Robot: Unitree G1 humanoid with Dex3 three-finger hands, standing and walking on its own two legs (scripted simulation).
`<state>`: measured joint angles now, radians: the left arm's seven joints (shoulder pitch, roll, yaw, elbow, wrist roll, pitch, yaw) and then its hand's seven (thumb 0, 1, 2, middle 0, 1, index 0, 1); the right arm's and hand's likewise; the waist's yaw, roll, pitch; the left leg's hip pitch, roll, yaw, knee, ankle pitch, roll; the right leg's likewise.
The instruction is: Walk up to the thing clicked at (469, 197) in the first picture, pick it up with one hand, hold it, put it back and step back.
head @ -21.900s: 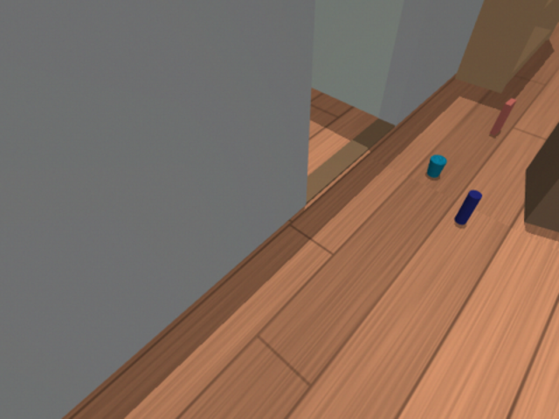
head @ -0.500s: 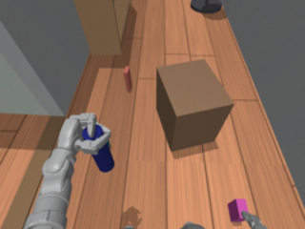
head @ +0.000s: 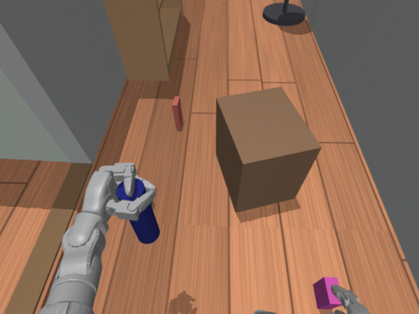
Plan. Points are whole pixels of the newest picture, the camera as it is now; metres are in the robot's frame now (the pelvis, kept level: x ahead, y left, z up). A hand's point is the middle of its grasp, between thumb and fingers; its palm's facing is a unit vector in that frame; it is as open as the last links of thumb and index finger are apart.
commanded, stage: hold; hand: left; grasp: from the side
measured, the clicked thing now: (140, 213) +0.33 +0.16 -0.04
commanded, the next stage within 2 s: crouch in 1.82 s
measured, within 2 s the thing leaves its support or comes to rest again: neither
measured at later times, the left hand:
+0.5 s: hand (133, 203) +0.32 +0.16 +0.04, palm faces -0.17 -0.99 -0.02, open 4.7 cm
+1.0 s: hand (134, 198) +0.33 +0.16 +0.04, palm faces -0.15 -0.99 -0.02, open 4.7 cm
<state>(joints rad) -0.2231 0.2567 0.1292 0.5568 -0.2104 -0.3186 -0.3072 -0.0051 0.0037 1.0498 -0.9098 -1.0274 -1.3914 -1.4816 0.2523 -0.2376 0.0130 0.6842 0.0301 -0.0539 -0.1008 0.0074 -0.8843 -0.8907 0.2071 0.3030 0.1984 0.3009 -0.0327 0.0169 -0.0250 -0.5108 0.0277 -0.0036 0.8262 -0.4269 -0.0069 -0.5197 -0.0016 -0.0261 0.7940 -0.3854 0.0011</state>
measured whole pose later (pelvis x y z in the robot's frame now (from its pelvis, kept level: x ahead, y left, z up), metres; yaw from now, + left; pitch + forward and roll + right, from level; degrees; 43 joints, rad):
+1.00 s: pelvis -0.01 +0.00 +0.00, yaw +0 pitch +6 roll -1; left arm -0.21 0.24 0.12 0.56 -0.20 -0.33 -0.29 0.00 0.01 1.04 -0.90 -1.04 -1.35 -1.47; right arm 0.24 -0.23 0.01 0.69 0.03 -0.07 -0.07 0.01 -0.89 -0.89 0.21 0.30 0.20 0.30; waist -0.03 0.02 -0.02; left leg -0.50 0.02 0.00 0.82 -0.42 0.00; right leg -0.51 -0.01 -0.02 0.78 -0.37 0.01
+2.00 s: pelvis +0.00 +0.00 +0.00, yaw +0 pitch +6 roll -1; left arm -0.22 0.23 0.11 0.57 -0.20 -0.35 -0.27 0.00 0.02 1.03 -0.89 -1.05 -1.32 -1.40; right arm 0.24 -0.23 0.01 0.69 0.03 -0.07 -0.07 0.01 -0.88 -0.89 0.21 0.30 0.20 0.30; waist -0.03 0.01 -0.02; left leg -0.50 0.02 0.00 0.82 -0.42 -0.01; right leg -0.51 0.00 -0.03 0.79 -0.38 0.00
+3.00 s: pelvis -0.09 +0.01 -0.33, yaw -2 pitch +34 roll -4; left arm -0.94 0.46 0.34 1.35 0.00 -0.74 -0.19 -0.01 0.03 1.02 -0.90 -1.03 -1.34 -1.45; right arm 0.19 -0.27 0.08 0.70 -0.12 -0.05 0.10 0.00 -0.90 -0.90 0.20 0.30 0.20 0.30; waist -0.24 -0.01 -0.10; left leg -2.06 0.00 -0.06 2.15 -0.69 0.00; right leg -2.05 -0.03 -0.05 2.08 -0.63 0.00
